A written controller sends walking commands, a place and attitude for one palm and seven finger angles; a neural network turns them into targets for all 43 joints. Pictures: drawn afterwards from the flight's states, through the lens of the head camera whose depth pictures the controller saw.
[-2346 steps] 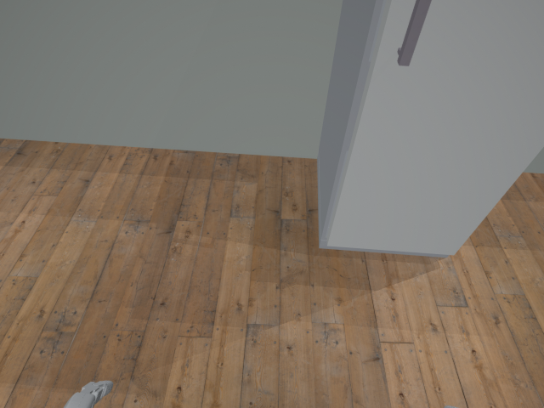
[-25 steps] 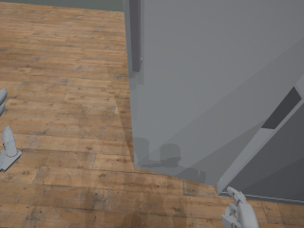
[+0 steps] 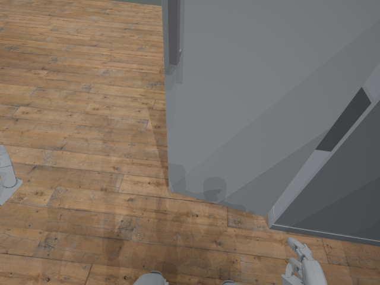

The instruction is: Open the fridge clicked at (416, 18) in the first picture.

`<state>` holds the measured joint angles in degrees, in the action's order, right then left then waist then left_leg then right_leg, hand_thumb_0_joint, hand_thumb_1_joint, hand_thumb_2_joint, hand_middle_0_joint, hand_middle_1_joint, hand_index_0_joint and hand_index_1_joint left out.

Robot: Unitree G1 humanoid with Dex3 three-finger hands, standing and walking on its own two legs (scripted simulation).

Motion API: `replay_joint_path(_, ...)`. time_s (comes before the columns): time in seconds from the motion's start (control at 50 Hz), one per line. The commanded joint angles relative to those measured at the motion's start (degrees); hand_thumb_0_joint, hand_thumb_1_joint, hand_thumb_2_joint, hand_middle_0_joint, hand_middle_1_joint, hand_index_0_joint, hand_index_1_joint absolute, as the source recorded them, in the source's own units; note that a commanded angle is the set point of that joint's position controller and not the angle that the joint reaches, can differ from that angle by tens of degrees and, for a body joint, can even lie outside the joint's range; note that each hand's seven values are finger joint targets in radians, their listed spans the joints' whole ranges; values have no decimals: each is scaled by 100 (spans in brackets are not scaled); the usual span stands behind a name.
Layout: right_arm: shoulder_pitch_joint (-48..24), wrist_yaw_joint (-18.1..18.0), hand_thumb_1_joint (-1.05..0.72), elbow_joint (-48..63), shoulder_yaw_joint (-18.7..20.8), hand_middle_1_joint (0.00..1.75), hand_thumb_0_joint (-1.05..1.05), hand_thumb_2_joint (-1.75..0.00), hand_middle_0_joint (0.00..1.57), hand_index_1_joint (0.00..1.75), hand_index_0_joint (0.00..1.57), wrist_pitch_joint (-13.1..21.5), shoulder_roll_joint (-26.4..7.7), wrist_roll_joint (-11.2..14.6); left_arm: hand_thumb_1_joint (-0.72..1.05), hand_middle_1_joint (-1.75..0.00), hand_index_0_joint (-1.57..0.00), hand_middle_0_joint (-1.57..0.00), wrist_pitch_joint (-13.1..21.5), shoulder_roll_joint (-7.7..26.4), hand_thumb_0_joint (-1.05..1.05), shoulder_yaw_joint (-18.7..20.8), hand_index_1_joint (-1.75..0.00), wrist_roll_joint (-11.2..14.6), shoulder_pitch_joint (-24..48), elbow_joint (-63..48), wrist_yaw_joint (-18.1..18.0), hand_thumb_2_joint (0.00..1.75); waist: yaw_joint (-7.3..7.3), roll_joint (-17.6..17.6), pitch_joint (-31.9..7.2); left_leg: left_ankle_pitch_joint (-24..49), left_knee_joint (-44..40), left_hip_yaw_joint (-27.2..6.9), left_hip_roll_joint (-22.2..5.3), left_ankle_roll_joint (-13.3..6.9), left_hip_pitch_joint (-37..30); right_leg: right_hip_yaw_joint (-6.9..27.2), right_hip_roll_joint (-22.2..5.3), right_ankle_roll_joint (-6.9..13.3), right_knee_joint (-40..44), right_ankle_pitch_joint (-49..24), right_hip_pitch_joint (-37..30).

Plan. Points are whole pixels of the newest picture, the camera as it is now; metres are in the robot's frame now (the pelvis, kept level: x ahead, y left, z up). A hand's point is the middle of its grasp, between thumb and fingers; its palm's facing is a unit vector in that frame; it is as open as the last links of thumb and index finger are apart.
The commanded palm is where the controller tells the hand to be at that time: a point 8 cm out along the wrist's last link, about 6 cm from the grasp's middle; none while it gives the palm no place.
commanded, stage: step back with the hand held close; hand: left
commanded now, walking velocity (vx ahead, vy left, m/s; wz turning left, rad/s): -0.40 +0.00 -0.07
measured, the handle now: out of the picture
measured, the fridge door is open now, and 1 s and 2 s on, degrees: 83 83 83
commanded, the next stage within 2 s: stop stepping back and stand still in 0.46 s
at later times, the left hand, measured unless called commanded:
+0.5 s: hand out of the picture +0.07 +0.29 +0.19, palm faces +0.59 -0.69 -0.43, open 7.4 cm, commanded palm +0.02 +0.31 +0.20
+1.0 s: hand out of the picture +0.00 +0.23 +0.19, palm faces +0.46 -0.78 -0.43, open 7.4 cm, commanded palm -0.05 +0.26 +0.20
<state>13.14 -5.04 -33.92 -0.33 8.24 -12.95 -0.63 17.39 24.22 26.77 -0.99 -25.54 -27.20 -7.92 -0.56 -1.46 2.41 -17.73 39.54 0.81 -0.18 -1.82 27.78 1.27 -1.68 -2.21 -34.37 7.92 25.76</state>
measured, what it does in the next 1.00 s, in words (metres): walks backwards: right foot, then left foot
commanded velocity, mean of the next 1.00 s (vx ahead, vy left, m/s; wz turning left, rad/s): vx -0.09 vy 0.02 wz -0.09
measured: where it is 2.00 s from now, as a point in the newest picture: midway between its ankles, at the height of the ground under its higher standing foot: outside the picture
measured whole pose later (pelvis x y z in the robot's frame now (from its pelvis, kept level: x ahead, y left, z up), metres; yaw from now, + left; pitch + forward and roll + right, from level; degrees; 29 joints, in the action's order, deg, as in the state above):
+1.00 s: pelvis -0.20 -0.03 +0.02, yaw -3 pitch +0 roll +2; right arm 20.3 -4.8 -40.0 1.2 5.5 -15.5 0.0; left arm 11.2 23.1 24.3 1.4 -30.4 -23.5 -9.9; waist 0.4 -2.9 -4.7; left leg -19.8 44.9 4.8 -2.0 0.4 24.6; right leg -1.3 -0.1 2.8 -28.6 16.9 11.9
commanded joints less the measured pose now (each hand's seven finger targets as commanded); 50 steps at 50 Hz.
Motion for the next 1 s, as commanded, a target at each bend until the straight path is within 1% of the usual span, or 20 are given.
replay_joint_path(0.0, -415, -44, -90, 826, 311, 30, 0, -90, 20, 30, 20, 269, -672, -12, 90, -30, -20, -20, 261, 1027, 0, 585, -30, 142, 193, -1016, -135, 90, 7, -142, -726, -1339, -826, -431, -217, -79, 171, 927, -514, 433, 959, 1383, -450)
replay_joint_path(0.16, -605, -94, -90, 888, 461, 30, 0, -90, 20, 30, 20, 448, -739, -49, 90, -30, -20, -20, 407, 1272, 0, 1056, -30, 38, 243, -1667, -127, 90, -84, 1553, -1200, -2020, -2743, -1841, -1737, -816, 1897, -11, 660, 50, -2208, 956, -2371)
replay_joint_path(0.24, -747, 62, -90, 839, 566, 30, 0, -90, 20, 30, 20, 487, -692, 59, 90, -30, -20, -20, 335, 1038, 0, 944, -30, 223, -581, -1249, -9, 90, -151, 1605, -853, -2154, -1955, -688, -1368, -223, 1032, -27, 475, 430, -438, 2240, -1579)
replay_joint_path(0.26, -746, 58, -90, 845, 577, 30, 0, -90, 20, 30, 20, 486, -637, 68, 90, -30, -20, -20, 329, 1112, 0, 949, -30, 274, -514, -1253, -13, 90, -61, 1307, -536, -1812, -1177, -336, -998, -12, 549, 764, 24, 672, 653, 2478, -747)
replay_joint_path(0.28, -795, 85, -90, 762, 500, 30, 0, -90, 20, 30, 20, 442, -320, 114, 90, -30, -20, -20, 366, 1191, 0, 802, -30, 317, -372, -1328, -42, 90, 4, -193, -433, -870, 770, 161, -333, 398, -462, 2872, -1276, 1125, 2039, 2130, 759)
replay_joint_path(0.3, -922, 109, -90, 559, 412, 30, 0, -90, 20, 30, 20, 375, -314, 36, 90, -30, -20, -20, 354, 1520, 0, 824, -30, 244, -15, -1323, -155, 90, -137, -960, -281, -941, 2373, 26, -57, 506, -166, 3820, -2150, 1364, 2451, -86, 895)
replay_joint_path(0.34, -805, 87, -90, 543, 393, 30, 0, -90, 20, 30, 20, 436, -320, 42, 90, -30, -20, -20, 111, 1285, 0, 512, -30, 143, 339, -1560, -161, 90, -148, -1440, -1042, -1128, 2515, -399, -3, 438, 570, 2667, -1504, 1049, 1247, -3874, -942)
replay_joint_path(0.4, -778, -101, -90, 495, 224, 30, 0, -90, 20, 30, 20, 296, -285, -40, 90, -30, -20, -20, -121, 1015, 0, 214, -30, 103, 846, -1082, -124, 90, -57, -1332, -856, -742, 728, 211, -16, 425, -519, 1697, -989, 1001, 716, -4333, -900)
replay_joint_path(0.44, -792, -178, -90, 360, 211, 30, 0, -90, 20, 30, 20, 214, -395, -20, 90, -30, -20, -20, -189, 917, 0, -59, -30, 84, 1388, -856, -129, 90, 45, -482, -892, 131, -832, 414, 117, 437, -1299, 1480, -721, 728, 448, -4165, -883)
replay_joint_path(0.48, -768, -240, -90, 387, 290, 30, 0, -90, 20, 30, 20, 195, -570, 39, 90, -30, -20, -20, -141, 954, 0, -168, -30, 82, 1545, -1044, -127, 90, 37, 807, -1224, 3222, -1938, -75, -950, 238, -2344, 970, -109, 215, -339, -2294, -586)
replay_joint_path(0.5, -636, -181, -90, 535, 372, 30, 0, -90, 20, 30, 20, 203, -647, 27, 90, -30, -20, -20, -102, 932, 0, -128, -30, 56, 1373, -1293, -125, 90, -37, 1450, -1616, 5059, -1666, -624, -1859, -65, -2883, 746, 146, 112, -1073, 597, 22)
replay_joint_path(0.52, -627, -79, -90, 643, 455, 30, 0, -90, 20, 30, 20, 224, -597, 24, 90, -30, -20, -20, -54, 920, 0, 12, -30, 82, 1177, -1322, -107, 90, -131, 1255, -1799, 5262, -1622, -516, -2227, -371, -2985, 610, 288, 112, -1856, 1831, 199)
replay_joint_path(0.54, -689, 10, -90, 693, 551, 30, 0, -90, 20, 30, 20, 223, -699, 91, 90, -30, -20, -20, -4, 933, 0, 143, -30, 154, 685, -1050, -40, 90, -139, 826, -1745, 4561, -1779, -290, -2274, -535, -2781, 522, 454, 91, -2305, 2052, 282)
replay_joint_path(0.6, -669, 199, -90, 962, 486, 30, 0, -90, 20, 30, 20, 314, -637, 33, 90, -30, -20, -20, -117, 1004, 0, 447, -30, 338, -155, -1784, 24, 90, -20, 1304, -1577, 3675, -1976, -636, -2151, -679, -2118, 120, 256, 21, -2456, 1901, 86)
replay_joint_path(0.72, -689, 175, -90, 1170, 305, 30, 0, -90, 20, 30, 20, 134, -630, 98, 90, -30, -20, -20, -363, 1005, 0, 499, -30, 372, -561, -1794, -126, 90, 72, 1646, -808, -2114, -2742, 83, -1397, -93, -19, -971, 407, 202, -25, 1659, -2011)
replay_joint_path(0.76, -675, 94, -90, 1148, 319, 30, 0, -90, 20, 30, 20, -30, -597, 82, 90, -30, -20, -20, -425, 1243, 0, 622, -30, 297, -347, -1498, -179, 90, 110, 848, -608, -2175, -1465, 521, -660, 115, 288, -281, 9, 577, 1162, 2073, -2054)
replay_joint_path(0.8, -705, 50, -90, 1022, 260, 30, 0, -90, 20, 30, 20, -65, -524, 71, 90, -30, -20, -20, -452, 1612, 0, 794, -30, 344, -181, -1324, -232, 90, -69, -1065, -274, -968, 1378, 244, -202, 228, 681, 2801, -2004, 1568, 2767, 2834, -959)
replay_joint_path(0.84, -361, 49, -90, 619, 227, 30, 0, -90, 20, 30, 20, 125, -526, 6, 90, -30, -20, -20, -294, 1417, 0, 762, -30, 350, 86, -1065, -289, 90, 89, -645, -762, -508, 1809, -11, -321, 290, 741, 2190, -1800, 1502, 2242, 1002, -1562)
replay_joint_path(0.9, -330, 9, -90, 517, 260, 30, 0, -90, 20, 30, 20, 94, -597, 37, 90, -30, -20, -20, -363, 829, 0, 237, -30, 303, -199, -465, -249, 90, 115, -380, -529, -129, 955, 197, -334, 255, 191, 1229, -1325, 1155, 1870, 997, -1223)
replay_joint_path(0.98, -397, -57, -90, 408, 300, 30, 0, -90, 20, 30, 20, 212, -657, 16, 90, -30, -20, -20, -326, 801, 0, -31, -30, 183, 267, -324, -263, 90, 50, -779, -180, -201, -326, 444, -244, 81, -727, 1011, -1250, 973, 1939, 1999, -711)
